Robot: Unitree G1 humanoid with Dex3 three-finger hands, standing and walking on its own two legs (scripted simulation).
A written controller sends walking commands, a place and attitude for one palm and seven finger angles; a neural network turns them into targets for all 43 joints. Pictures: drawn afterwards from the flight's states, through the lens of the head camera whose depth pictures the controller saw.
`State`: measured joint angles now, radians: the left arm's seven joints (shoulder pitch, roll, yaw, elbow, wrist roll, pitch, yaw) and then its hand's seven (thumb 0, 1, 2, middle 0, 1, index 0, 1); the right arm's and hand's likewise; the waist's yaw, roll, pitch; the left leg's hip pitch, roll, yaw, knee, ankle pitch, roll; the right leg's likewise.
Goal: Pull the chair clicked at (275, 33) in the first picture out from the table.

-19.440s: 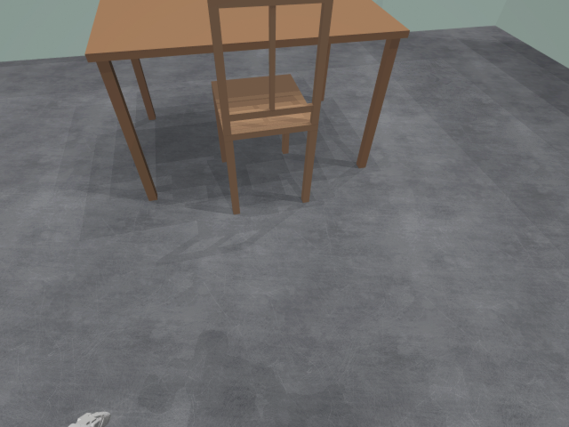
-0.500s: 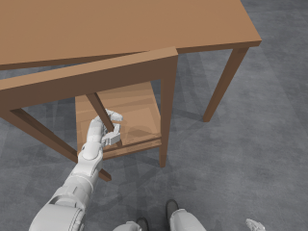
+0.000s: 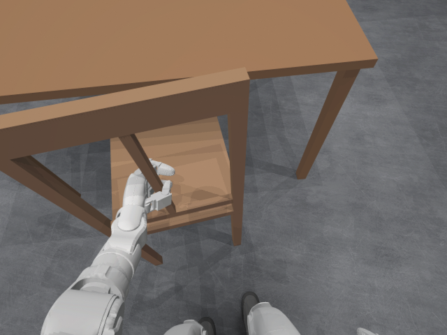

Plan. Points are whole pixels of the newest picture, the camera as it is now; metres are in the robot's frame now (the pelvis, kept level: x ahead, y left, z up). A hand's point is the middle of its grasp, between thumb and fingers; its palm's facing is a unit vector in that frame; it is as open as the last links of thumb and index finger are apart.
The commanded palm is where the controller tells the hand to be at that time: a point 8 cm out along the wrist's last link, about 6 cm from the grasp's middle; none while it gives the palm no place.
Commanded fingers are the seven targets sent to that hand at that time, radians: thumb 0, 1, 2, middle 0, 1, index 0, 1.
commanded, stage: step backward, pulling the chair out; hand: left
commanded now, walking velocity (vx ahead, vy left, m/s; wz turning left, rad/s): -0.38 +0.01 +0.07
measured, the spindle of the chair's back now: (154, 180) +0.41 +0.13 -0.04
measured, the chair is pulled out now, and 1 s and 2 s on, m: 0.13 0.13 0.13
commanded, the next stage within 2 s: stop walking, hand still on the chair in 1.10 s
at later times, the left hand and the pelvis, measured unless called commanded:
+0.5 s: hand (166, 195) +0.38 +0.11 -0.06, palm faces -0.07 -0.98 -0.20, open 5.1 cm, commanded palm +0.37 +0.16 -0.05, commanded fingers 0.00 0.90 0.90 -0.50 -1.45 -0.50 -1.45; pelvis +0.00 +0.01 +0.00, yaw +0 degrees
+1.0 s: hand (166, 195) +0.38 +0.11 -0.06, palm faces -0.06 -0.98 -0.21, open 5.1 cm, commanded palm +0.37 +0.16 -0.05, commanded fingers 0.00 0.90 0.90 -0.50 -1.45 -0.50 -1.45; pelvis +0.00 +0.01 +0.00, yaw +0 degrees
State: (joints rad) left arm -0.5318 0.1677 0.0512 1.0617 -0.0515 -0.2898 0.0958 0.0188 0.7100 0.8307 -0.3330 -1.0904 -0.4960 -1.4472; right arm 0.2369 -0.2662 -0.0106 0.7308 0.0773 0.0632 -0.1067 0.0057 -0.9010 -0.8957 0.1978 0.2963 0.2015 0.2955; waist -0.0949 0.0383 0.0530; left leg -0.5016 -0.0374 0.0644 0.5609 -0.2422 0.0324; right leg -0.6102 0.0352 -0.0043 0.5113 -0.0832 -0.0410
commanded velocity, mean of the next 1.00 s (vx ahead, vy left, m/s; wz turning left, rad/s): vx -0.38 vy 0.02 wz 0.07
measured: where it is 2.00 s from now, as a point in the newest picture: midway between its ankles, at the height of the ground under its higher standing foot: outside the picture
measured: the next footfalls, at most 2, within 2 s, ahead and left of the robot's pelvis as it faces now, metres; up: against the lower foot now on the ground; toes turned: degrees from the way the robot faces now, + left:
none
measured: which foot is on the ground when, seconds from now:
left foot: down 0.00-1.00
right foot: down 0.00-1.00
